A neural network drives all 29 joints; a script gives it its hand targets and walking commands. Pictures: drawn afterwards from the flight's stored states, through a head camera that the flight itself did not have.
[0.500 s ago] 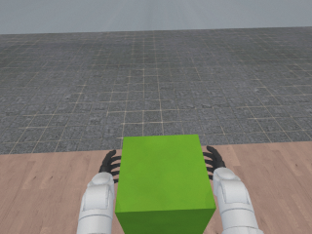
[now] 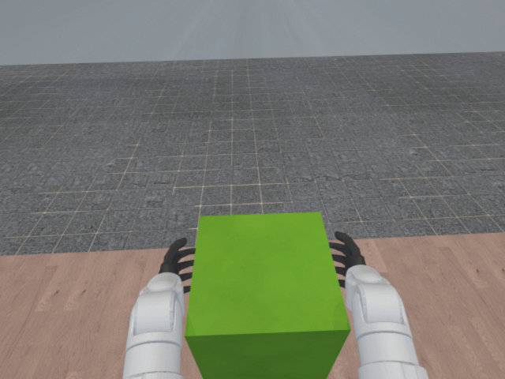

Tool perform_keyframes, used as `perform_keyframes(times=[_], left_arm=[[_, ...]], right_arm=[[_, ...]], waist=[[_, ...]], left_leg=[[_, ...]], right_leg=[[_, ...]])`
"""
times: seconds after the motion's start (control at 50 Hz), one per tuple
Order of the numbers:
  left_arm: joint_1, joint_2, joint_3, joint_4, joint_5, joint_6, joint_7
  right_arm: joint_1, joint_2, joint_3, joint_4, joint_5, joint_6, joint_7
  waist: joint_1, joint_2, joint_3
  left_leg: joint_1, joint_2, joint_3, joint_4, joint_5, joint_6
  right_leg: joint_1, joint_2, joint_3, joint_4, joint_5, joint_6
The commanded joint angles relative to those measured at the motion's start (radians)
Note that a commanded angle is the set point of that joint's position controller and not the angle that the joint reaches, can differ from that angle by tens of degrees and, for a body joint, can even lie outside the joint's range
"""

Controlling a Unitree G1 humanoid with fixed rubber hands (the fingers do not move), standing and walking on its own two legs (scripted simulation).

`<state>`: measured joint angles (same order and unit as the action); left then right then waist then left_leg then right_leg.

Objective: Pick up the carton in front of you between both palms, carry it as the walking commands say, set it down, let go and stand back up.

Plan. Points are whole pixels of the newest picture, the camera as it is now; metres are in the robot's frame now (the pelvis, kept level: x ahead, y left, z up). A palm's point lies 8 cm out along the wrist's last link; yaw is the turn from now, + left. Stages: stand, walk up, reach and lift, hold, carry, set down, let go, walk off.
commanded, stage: hold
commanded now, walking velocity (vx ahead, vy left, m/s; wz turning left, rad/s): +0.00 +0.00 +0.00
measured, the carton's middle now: (263, 303) +0.29 +0.00 -0.02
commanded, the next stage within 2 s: carry in 0.32 s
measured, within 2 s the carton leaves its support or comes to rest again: neither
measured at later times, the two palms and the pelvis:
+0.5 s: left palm (176, 263) +0.31 +0.14 +0.06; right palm (356, 258) +0.31 -0.16 +0.06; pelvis +0.02 +0.00 -0.01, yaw -2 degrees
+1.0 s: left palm (214, 176) +0.53 +0.09 +0.08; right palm (354, 177) +0.51 -0.21 +0.08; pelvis +0.25 -0.04 -0.02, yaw +0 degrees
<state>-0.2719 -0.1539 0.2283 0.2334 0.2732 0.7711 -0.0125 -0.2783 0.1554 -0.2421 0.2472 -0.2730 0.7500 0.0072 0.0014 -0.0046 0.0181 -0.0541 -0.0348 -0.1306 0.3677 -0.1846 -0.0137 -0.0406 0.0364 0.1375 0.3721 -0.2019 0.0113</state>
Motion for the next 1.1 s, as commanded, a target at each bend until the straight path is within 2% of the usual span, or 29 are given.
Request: perform_keyframes(times=[0.0, 0.28, 0.3, 0.34, 0.36, 0.44, 0.48, 0.5, 0.52, 0.54, 0.56, 0.58, 0.62, 0.66, 0.68, 0.7, 0.72, 0.74, 0.76, 0.8, 0.86, 0.9, 0.92, 0.94, 0.96, 0.98, 1.02, 1.04, 1.08], left_arm=[[-0.539, -0.906, -0.547, -0.033, -0.252, -0.041, -0.224], [-0.533, -0.912, -0.539, -0.016, -0.247, -0.041, -0.224], [-0.541, -0.907, -0.544, -0.026, -0.255, -0.036, -0.224], [-0.549, -0.907, -0.572, -0.065, -0.277, -0.031, -0.218], [-0.565, -0.909, -0.593, -0.092, -0.292, -0.025, -0.214], [-0.563, -0.894, -0.693, -0.203, -0.363, 0.031, -0.193], [-0.566, -0.88, -0.737, -0.256, -0.407, 0.085, -0.185], [-0.579, -0.874, -0.756, -0.282, -0.431, 0.115, -0.182], [-0.574, -0.865, -0.768, -0.294, -0.45, 0.147, -0.177], [-0.549, -0.843, -0.773, -0.302, -0.461, 0.178, -0.17], [-0.512, -0.819, -0.77, -0.311, -0.467, 0.208, -0.161], [-0.484, -0.811, -0.769, -0.331, -0.474, 0.234, -0.151], [-0.493, -0.806, -0.782, -0.436, -0.495, 0.279, -0.133], [-0.483, -0.825, -0.815, -0.517, -0.525, 0.322, -0.125], [-0.452, -0.831, -0.825, -0.538, -0.535, 0.341, -0.125], [-0.459, -0.834, -0.836, -0.575, -0.551, 0.364, -0.132], [-0.481, -0.85, -0.847, -0.597, -0.576, 0.388, -0.142], [-0.48, -0.858, -0.856, -0.594, -0.589, 0.401, -0.153], [-0.453, -0.866, -0.854, -0.585, -0.595, 0.408, -0.162], [-0.402, -0.874, -0.843, -0.602, -0.601, 0.416, -0.167], [-0.378, -0.873, -0.836, -0.65, -0.586, 0.424, -0.151], [-0.335, -0.85, -0.817, -0.654, -0.565, 0.435, -0.137], [-0.32, -0.833, -0.806, -0.651, -0.552, 0.442, -0.131], [-0.287, -0.807, -0.789, -0.635, -0.532, 0.45, -0.125], [-0.3, -0.794, -0.772, -0.611, -0.509, 0.453, -0.12], [-0.332, -0.803, -0.769, -0.62, -0.512, 0.462, -0.117], [-0.367, -0.841, -0.784, -0.638, -0.53, 0.47, -0.115], [-0.387, -0.861, -0.799, -0.646, -0.541, 0.469, -0.119], [-0.4, -0.889, -0.824, -0.652, -0.566, 0.465, -0.131]], right_arm=[[-0.521, 0.912, 0.551, -0.015, 0.252, -0.025, 0.235], [-0.516, 0.911, 0.541, -0.001, 0.247, -0.026, 0.238], [-0.533, 0.902, 0.55, -0.019, 0.253, -0.02, 0.236], [-0.528, 0.903, 0.569, -0.048, 0.269, -0.013, 0.23], [-0.539, 0.904, 0.589, -0.075, 0.284, -0.008, 0.225], [-0.508, 0.888, 0.678, -0.189, 0.341, 0.05, 0.198], [-0.514, 0.865, 0.721, -0.253, 0.376, 0.107, 0.182], [-0.531, 0.847, 0.739, -0.285, 0.395, 0.137, 0.177], [-0.529, 0.836, 0.756, -0.307, 0.414, 0.17, 0.17], [-0.53, 0.831, 0.772, -0.327, 0.434, 0.205, 0.165], [-0.524, 0.832, 0.788, -0.346, 0.461, 0.238, 0.162], [-0.541, 0.833, 0.81, -0.373, 0.495, 0.267, 0.163], [-0.541, 0.863, 0.842, -0.414, 0.562, 0.307, 0.167], [-0.465, 0.885, 0.851, -0.442, 0.592, 0.34, 0.164], [-0.432, 0.888, 0.846, -0.459, 0.594, 0.357, 0.161], [-0.385, 0.879, 0.831, -0.469, 0.574, 0.369, 0.153], [-0.354, 0.863, 0.813, -0.475, 0.542, 0.381, 0.144], [-0.348, 0.854, 0.81, -0.506, 0.525, 0.395, 0.134], [-0.351, 0.858, 0.818, -0.552, 0.524, 0.409, 0.127], [-0.364, 0.906, 0.841, -0.626, 0.543, 0.425, 0.127], [-0.381, 0.881, 0.856, -0.687, 0.576, 0.446, 0.137], [-0.367, 0.848, 0.861, -0.698, 0.591, 0.464, 0.145], [-0.351, 0.824, 0.859, -0.697, 0.594, 0.473, 0.149], [-0.366, 0.792, 0.853, -0.7, 0.597, 0.485, 0.154], [-0.42, 0.783, 0.862, -0.717, 0.614, 0.502, 0.16], [-0.436, 0.785, 0.862, -0.692, 0.62, 0.512, 0.166], [-0.422, 0.814, 0.848, -0.651, 0.621, 0.511, 0.174], [-0.402, 0.831, 0.843, -0.636, 0.613, 0.506, 0.173], [-0.375, 0.873, 0.839, -0.611, 0.591, 0.492, 0.165]], waist=[[0.0, 0.002, -0.205], [0.0, 0.006, -0.217], [-0.003, 0.016, -0.233], [-0.001, 0.016, -0.236], [-0.003, 0.021, -0.223], [-0.008, 0.118, -0.303], [-0.004, 0.15, -0.299], [-0.003, 0.133, -0.276], [0.001, 0.05, -0.252], [0.012, -0.117, -0.247], [0.022, -0.261, -0.234], [0.031, -0.278, -0.198], [0.028, -0.159, -0.246], [0.008, -0.115, -0.344], [-0.002, -0.086, -0.393], [-0.027, 0.073, -0.41], [-0.031, 0.289, -0.371], [-0.036, 0.29, -0.318], [-0.038, 0.19, -0.296], [-0.035, 0.093, -0.326], [-0.024, 0.162, -0.337], [-0.002, 0.113, -0.362], [0.004, 0.068, -0.402], [0.033, -0.084, -0.42], [0.039, -0.314, -0.394], [0.031, -0.226, -0.354], [0.024, -0.042, -0.343], [0.021, -0.003, -0.344], [0.02, -0.046, -0.337]], left_leg=[[0.052, -0.059, 0.072, -0.051, 0.07, -0.005], [0.063, -0.057, 0.07, -0.05, 0.104, -0.009], [-0.062, 0.11, 0.037, 0.033, -0.022, 0.01], [-0.145, 0.107, -0.006, -0.016, -0.414, 0.025], [-0.177, 0.11, -0.012, -0.023, -0.524, 0.035], [-0.126, 0.196, -0.078, -0.056, -0.412, 0.082], [-0.162, 0.22, -0.083, -0.067, -0.491, 0.103], [-0.232, 0.208, -0.049, -0.036, -0.496, 0.094], [-0.309, 0.16, 0.033, 0.05, -0.44, 0.064], [-0.423, 0.103, 0.139, 0.239, -0.347, 0.024], [-0.573, 0.059, 0.223, 0.394, -0.3, -0.003], [-0.666, 0.063, 0.23, 0.357, -0.353, -0.001], [-0.581, 0.051, 0.241, 0.238, -0.321, 0.011], [-0.272, 0.017, 0.312, 0.054, -0.115, 0.009], [-0.015, 0.042, 0.287, 0.009, -0.066, 0.017], [0.158, 0.193, 0.038, -0.094, -0.187, 0.08], [0.299, 0.377, -0.248, -0.086, 0.013, 0.188], [0.341, 0.44, -0.315, -0.07, 0.208, 0.265], [0.367, 0.452, -0.284, -0.048, 0.37, 0.279], [0.351, 0.42, -0.154, -0.066, 0.248, 0.217], [0.153, 0.313, 0.08, -0.069, 0.212, 0.122], [-0.069, 0.234, 0.233, 0.054, 0.145, 0.072], [-0.206, 0.207, 0.293, 0.171, 0.144, 0.045], [-0.367, 0.141, 0.351, 0.415, -0.009, 0.002], [-0.633, 0.034, 0.311, 0.654, -0.282, -0.024], [-0.728, 0.086, 0.19, 0.799, -0.337, 0.012], [-0.756, 0.155, 0.146, 0.843, -0.272, 0.038], [-0.74, 0.172, 0.144, 0.783, -0.216, 0.034], [-0.676, 0.152, 0.185, 0.638, -0.151, 0.021]], right_leg=[[-0.018, 0.057, -0.073, -0.065, 0.074, 0.005], [-0.007, 0.057, -0.075, -0.064, 0.105, 0.004], [-0.121, -0.111, -0.035, 0.023, -0.013, -0.007], [-0.199, -0.088, -0.009, 0.003, -0.386, -0.019], [-0.238, -0.08, -0.016, 0.014, -0.482, -0.022], [-0.275, -0.034, -0.168, 0.193, -0.217, -0.009], [-0.27, -0.026, -0.2, 0.139, -0.255, -0.012], [-0.218, -0.044, -0.187, 0.088, -0.267, -0.016], [-0.155, -0.095, -0.116, 0.017, -0.3, -0.029], [-0.068, -0.214, 0.061, -0.06, -0.347, -0.071], [0.038, -0.322, 0.24, -0.116, -0.283, -0.131], [0.092, -0.366, 0.304, -0.12, -0.117, -0.189], [0.106, -0.334, 0.188, -0.053, 0.115, -0.19], [-0.014, -0.249, -0.025, 0.051, 0.083, -0.12], [-0.18, -0.201, -0.123, 0.141, 0.049, -0.08], [-0.363, -0.13, -0.243, 0.348, 0.021, -0.029], [-0.637, -0.065, -0.286, 0.494, -0.158, 0.0], [-0.782, -0.066, -0.239, 0.537, -0.379, -0.015], [-0.836, -0.083, -0.216, 0.561, -0.441, -0.023], [-0.792, -0.106, -0.209, 0.414, -0.369, -0.028], [-0.49, -0.046, -0.308, 0.196, -0.121, -0.015], [-0.118, 0.005, -0.392, 0.045, 0.041, -0.021], [0.106, -0.02, -0.38, 0.06, 0.034, -0.038], [0.219, -0.205, -0.084, -0.056, -0.185, -0.079], [0.316, -0.437, 0.352, -0.156, -0.177, -0.219], [0.294, -0.492, 0.408, -0.151, -0.062, -0.281], [0.244, -0.444, 0.247, -0.113, 0.139, -0.25], [0.222, -0.42, 0.164, -0.123, 0.186, -0.213], [0.191, -0.361, 0.017, -0.152, 0.252, -0.156]])
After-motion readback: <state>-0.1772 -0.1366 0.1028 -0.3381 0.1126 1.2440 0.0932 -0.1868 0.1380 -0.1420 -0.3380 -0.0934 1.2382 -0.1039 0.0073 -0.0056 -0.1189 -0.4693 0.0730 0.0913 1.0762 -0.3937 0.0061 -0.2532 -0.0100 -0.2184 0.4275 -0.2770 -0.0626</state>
